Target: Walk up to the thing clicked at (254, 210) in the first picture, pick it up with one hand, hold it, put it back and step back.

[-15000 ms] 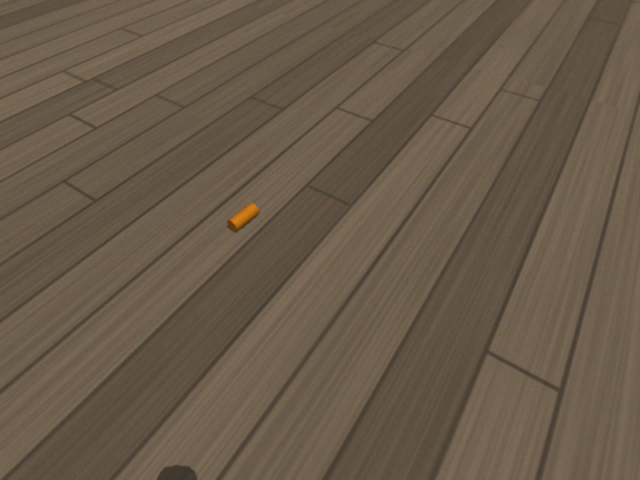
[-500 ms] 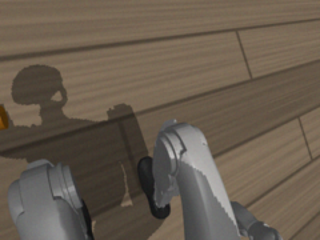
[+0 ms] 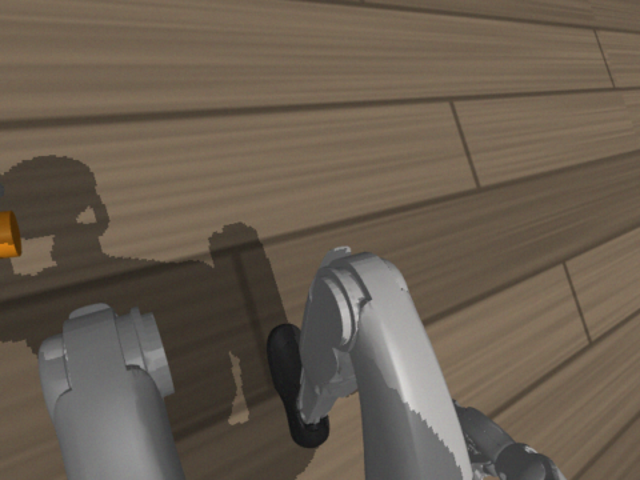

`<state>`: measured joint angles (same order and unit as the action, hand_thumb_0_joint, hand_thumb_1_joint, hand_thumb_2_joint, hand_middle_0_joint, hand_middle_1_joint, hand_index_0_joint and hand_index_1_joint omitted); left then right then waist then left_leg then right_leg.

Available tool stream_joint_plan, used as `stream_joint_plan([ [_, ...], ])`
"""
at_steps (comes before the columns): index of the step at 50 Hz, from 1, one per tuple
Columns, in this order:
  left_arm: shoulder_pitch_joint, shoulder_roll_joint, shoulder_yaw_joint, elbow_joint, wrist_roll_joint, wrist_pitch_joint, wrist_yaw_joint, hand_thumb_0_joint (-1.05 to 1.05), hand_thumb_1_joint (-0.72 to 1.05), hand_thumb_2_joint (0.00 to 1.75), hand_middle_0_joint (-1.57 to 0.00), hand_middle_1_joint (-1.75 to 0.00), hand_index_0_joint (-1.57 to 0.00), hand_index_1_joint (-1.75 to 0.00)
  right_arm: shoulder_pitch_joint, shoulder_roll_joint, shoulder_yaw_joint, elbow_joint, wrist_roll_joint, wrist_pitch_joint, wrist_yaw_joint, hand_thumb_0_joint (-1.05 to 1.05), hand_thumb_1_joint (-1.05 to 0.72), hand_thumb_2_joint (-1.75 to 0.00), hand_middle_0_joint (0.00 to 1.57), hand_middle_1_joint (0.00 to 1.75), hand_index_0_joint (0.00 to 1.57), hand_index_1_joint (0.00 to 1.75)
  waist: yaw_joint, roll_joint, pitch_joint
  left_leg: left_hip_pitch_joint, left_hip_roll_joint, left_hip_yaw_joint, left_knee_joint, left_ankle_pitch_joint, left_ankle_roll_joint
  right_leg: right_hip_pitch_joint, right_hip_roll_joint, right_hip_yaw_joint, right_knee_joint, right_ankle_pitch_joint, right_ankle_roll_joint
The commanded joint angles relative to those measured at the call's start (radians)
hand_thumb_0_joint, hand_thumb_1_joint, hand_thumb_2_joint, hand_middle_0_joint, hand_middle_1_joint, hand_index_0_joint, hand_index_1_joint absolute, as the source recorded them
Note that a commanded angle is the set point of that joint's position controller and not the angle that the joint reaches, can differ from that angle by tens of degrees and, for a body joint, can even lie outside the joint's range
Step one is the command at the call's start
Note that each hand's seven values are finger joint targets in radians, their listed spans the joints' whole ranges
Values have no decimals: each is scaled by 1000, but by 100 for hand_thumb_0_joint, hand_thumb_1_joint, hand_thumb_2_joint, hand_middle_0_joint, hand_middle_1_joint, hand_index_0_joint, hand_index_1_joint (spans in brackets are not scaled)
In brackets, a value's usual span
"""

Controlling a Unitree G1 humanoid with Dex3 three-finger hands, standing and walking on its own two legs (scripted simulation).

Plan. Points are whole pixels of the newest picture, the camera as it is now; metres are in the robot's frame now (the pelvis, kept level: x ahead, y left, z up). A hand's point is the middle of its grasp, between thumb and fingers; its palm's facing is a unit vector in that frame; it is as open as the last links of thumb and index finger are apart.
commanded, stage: rest palm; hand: left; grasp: from above
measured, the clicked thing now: out of the picture +0.42 +0.33 -0.27
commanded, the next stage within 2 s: close in 0.40 s
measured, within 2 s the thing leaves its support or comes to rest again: neither
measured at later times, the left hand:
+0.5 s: hand out of the picture +0.40 +0.33 -0.26, palm faces -0.55 -0.15 -0.82, open 14.1 cm
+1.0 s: hand out of the picture +0.41 +0.33 -0.25, palm faces -0.43 -0.11 -0.90, open 13.3 cm
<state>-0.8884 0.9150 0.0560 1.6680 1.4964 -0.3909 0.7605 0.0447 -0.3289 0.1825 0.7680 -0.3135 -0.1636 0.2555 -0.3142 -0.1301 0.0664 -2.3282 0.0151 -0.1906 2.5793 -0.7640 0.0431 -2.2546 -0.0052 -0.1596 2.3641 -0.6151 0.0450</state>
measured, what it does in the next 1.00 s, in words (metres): stands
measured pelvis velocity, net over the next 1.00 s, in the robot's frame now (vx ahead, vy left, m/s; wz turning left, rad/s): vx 0.00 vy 0.00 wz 0.00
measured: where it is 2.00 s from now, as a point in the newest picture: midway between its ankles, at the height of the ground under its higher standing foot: (234, 445)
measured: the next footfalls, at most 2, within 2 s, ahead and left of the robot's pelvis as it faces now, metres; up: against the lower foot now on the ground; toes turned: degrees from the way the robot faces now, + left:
none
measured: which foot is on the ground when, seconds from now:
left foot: down 0.00-1.00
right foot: down 0.00-1.00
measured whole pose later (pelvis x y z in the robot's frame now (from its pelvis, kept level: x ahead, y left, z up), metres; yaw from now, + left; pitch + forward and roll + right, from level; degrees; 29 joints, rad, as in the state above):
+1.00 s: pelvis +0.00 +0.00 +0.00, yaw +0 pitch +29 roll -14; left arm -0.99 0.95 0.13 1.73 1.36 -0.21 0.70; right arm 0.05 -0.36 0.21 0.71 -0.26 -0.28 0.32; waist -0.36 -0.13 0.12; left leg -2.35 0.00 -0.19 2.57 -0.74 0.04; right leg -2.27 -0.01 -0.16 2.36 -0.61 0.05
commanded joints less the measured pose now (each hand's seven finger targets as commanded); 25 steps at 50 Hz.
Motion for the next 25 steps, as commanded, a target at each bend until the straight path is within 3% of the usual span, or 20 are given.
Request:
stream_joint_plan([
  [1,-279,143,-13,-50,-48,104,109,0,-51,95,-5,-96,-6,-95,132,-330,-101,16,9,-41,24,0,-89,-90,20,30,20,30,-55,513,-503,497,3,16,-333,240,-50,153,50,-83,-123,167,-55],
  [2,-296,115,-19,-56,-68,122,99,0,-50,95,-4,-96,-6,-95,134,-337,-106,4,14,-57,37,0,-89,-90,20,30,20,30,-73,525,-493,507,5,8,-335,235,-52,128,45,-86,-117,160,-53],
  [5,-341,127,2,-67,-114,169,55,0,-51,95,-5,-98,-6,-96,140,-353,-110,-4,36,-97,60,0,-90,-90,20,30,20,30,-78,551,-508,538,6,-1,-338,206,-49,116,33,-85,-114,144,-50],
  [7,-376,220,74,-95,-128,178,23,0,-52,96,-5,-97,-6,-97,139,-369,-115,-35,52,-110,66,0,-90,-90,20,30,20,30,-65,574,-550,543,2,2,-340,219,-46,162,24,-77,-111,159,-49],
  [9,-341,265,131,-48,-133,183,-19,0,-53,96,-6,-99,-6,-98,183,-362,-115,-31,60,-105,67,0,-90,-90,20,30,20,30,-68,554,-555,511,-7,30,-328,232,-37,220,23,-71,-119,176,-48],
  [12,-301,234,135,-27,-165,169,-101,0,-51,94,-5,-102,-6,-100,200,-326,-98,-42,62,-108,68,0,-90,-90,20,30,20,30,-74,528,-565,501,-15,49,-297,249,-29,265,23,-71,-116,193,-39],
  [14,-281,268,146,-49,-180,154,-141,0,-51,94,-5,-103,-6,-102,224,-333,-93,-40,65,-97,62,0,-91,-91,20,30,20,30,-76,517,-617,504,-18,64,-285,307,-23,332,33,-69,-139,244,-38],
  [16,-256,273,135,-58,-182,131,-178,0,-51,94,-5,-105,-7,-103,229,-328,-78,-54,70,-86,58,0,-91,-91,20,30,20,30,-77,506,-601,480,-23,77,-266,339,-25,357,34,-65,-142,272,-45],
  [18,-184,287,141,-76,-192,98,-197,0,-52,95,-5,-104,-6,-103,236,-335,-81,-53,68,-63,47,0,-91,-91,20,30,20,30,-49,483,-640,480,-25,84,-260,389,-26,423,43,-65,-156,307,-52],
  [21,-170,301,134,-112,-198,30,-218,0,-49,93,-4,-104,-7,-102,240,-325,-58,-67,70,-34,37,0,-90,-90,20,30,20,30,-49,447,-642,461,-20,80,-238,398,-27,461,49,-63,-160,319,-56],
  [22,-192,325,145,-133,-194,4,-213,0,-48,93,-4,-105,-7,-102,250,-338,-52,-77,65,-27,32,0,-90,-90,20,30,20,30,-62,444,-633,461,-21,76,-234,403,-29,458,48,-73,-163,319,-59],
  [25,-168,361,169,-141,-178,-57,-179,0,-48,94,-5,-102,-6,-100,245,-337,-52,-93,59,-3,18,0,-90,-90,20,30,20,30,-40,428,-633,476,-13,72,-241,360,-30,461,55,-74,-169,271,-60],
])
